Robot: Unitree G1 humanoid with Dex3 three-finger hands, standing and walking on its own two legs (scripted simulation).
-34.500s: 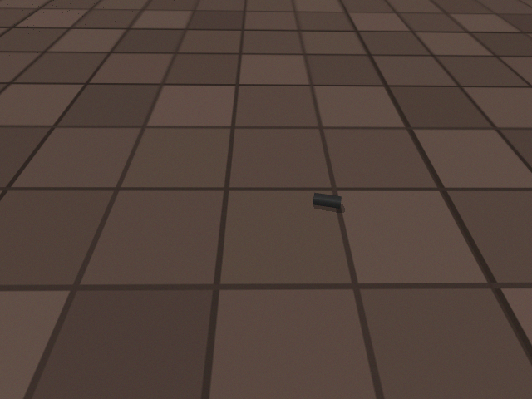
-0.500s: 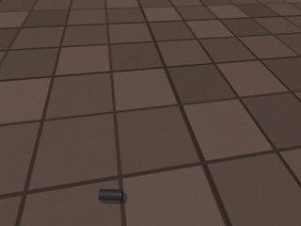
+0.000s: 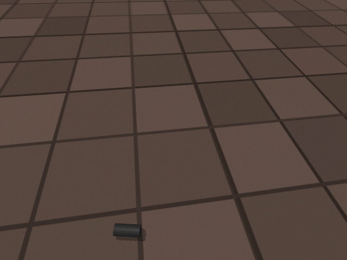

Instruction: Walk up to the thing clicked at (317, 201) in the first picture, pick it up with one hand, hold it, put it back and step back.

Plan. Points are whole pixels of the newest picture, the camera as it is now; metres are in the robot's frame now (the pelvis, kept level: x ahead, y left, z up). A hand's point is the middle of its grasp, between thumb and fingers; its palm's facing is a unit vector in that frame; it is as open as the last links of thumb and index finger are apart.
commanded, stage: walk up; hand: left
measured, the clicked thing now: (127, 230) +0.44 +0.23 -0.74
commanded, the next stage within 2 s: stand in 0.22 s
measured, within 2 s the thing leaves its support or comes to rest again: neither
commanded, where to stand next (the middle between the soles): +0.03 +0.01 m, yaw -2 degrees
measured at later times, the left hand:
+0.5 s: hand out of the picture +0.08 +0.26 -0.15, palm faces -0.01 -0.94 -0.34, open 7.4 cm
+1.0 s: hand out of the picture +0.07 +0.27 -0.15, palm faces -0.04 -0.94 -0.33, open 7.4 cm
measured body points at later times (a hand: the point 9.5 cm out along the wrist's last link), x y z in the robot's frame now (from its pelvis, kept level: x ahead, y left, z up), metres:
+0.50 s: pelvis +0.00 +0.01 +0.01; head +0.01 +0.00 +0.46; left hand +0.08 +0.31 -0.12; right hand +0.10 -0.29 -0.12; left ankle +0.03 +0.15 -0.74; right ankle -0.03 -0.12 -0.74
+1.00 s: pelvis +0.00 +0.02 +0.01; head +0.01 +0.02 +0.46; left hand +0.07 +0.32 -0.13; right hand +0.07 -0.29 -0.12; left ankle +0.03 +0.15 -0.74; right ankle -0.03 -0.12 -0.74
